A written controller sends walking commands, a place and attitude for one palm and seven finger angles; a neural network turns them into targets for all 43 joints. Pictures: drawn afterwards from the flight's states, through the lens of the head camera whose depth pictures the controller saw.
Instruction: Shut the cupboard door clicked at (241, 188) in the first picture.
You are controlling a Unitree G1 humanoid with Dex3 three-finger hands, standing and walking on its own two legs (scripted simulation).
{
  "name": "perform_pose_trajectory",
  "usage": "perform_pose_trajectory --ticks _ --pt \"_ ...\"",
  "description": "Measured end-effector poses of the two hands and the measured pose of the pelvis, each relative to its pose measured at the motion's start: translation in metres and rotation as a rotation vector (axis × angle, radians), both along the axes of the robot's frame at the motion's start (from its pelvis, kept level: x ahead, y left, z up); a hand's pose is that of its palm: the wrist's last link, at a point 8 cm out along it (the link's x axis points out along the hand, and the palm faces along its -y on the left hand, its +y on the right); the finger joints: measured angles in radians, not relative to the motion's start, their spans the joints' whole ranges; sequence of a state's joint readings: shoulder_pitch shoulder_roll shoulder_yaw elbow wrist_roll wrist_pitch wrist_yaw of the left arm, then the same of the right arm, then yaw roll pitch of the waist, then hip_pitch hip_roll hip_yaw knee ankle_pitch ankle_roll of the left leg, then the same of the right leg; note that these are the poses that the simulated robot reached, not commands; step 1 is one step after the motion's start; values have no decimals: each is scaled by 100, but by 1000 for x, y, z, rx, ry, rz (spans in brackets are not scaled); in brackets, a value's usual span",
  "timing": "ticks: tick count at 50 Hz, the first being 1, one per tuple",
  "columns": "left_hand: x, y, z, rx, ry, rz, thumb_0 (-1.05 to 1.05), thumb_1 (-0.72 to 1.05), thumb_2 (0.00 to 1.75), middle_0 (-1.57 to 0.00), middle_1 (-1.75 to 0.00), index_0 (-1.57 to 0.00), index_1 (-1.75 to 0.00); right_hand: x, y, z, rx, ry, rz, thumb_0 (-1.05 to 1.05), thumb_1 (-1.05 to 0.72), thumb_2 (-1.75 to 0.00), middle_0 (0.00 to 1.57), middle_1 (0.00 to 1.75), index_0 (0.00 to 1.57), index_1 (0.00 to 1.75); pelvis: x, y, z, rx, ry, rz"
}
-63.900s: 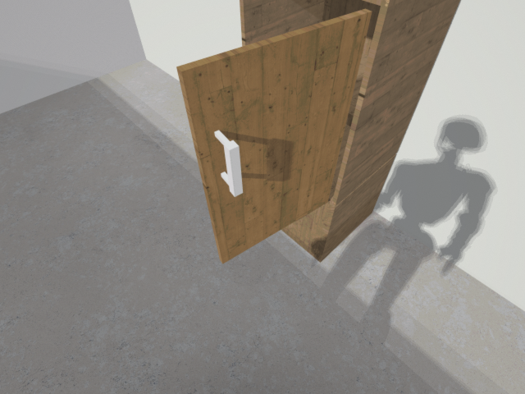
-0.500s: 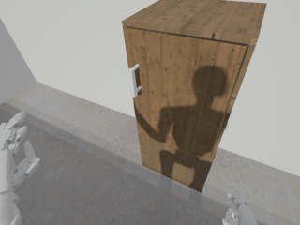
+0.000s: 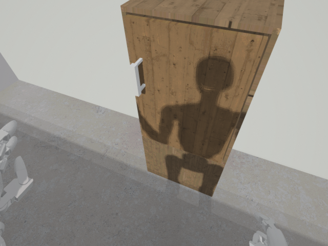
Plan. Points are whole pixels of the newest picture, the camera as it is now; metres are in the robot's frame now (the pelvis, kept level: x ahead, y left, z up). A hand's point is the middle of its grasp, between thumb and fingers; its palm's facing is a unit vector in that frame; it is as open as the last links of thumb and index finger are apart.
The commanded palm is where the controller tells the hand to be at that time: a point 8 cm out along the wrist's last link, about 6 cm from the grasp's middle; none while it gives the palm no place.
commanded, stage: step back with the hand held close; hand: left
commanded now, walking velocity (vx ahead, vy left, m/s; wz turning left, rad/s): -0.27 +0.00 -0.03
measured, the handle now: (138, 77) +0.65 +0.14 +0.06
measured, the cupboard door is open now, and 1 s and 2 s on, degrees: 0 0 0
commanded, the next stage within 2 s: stop stepping back and stand still in 1.18 s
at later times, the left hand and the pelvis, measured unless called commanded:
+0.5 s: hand (0, 221) +0.13 +0.27 +0.15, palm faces +0.46 -0.76 -0.46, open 7.4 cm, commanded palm +0.07 +0.30 +0.18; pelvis -0.07 +0.00 -0.02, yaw +0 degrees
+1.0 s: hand out of the picture +0.02 +0.28 +0.16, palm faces +0.58 -0.63 -0.52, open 7.4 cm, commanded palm -0.06 +0.31 +0.18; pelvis -0.14 -0.02 -0.04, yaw +11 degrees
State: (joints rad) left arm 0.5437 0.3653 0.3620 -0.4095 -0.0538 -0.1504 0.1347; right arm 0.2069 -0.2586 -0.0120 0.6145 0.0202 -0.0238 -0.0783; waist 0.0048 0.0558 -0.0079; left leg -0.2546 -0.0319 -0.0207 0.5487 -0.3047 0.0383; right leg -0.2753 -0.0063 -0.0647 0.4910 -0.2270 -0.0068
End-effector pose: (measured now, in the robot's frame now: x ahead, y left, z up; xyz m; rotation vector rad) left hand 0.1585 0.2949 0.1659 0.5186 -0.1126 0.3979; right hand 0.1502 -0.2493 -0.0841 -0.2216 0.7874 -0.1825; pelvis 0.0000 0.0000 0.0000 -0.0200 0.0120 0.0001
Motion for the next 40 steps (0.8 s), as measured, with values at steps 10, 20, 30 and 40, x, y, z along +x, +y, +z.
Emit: perform_pose_trajectory --ticks 10,20,30,40 --pt "-17 23 24 105 -105 -36 2 89 90 -21 -30 -21 -31 -21 21 10 -24 -34 -13 1 -91 -90 21 30 20 30 -25 15 -5 16 -6 -22" --pt "-53 15 3 72 -126 -17 2 89 90 -21 -30 -21 -31 -56 23 2 -2 -57 13 1 -90 -90 21 30 21 30 -58 8 -15 8 -16 -16" --pt "-86 0 17 121 -244 -29 2 89 90 -21 -30 -21 -31 -99 -2 -5 -55 -11 19 1 -90 -90 21 30 21 30 -84 -5 -21 5 -24 12" --pt "-108 5 18 138 -228 -41 1 89 90 -21 -30 -21 -31 -127 -5 -3 -52 -10 -8 1 -90 -90 21 30 20 30 -113 -2 -19 2 -9 20"
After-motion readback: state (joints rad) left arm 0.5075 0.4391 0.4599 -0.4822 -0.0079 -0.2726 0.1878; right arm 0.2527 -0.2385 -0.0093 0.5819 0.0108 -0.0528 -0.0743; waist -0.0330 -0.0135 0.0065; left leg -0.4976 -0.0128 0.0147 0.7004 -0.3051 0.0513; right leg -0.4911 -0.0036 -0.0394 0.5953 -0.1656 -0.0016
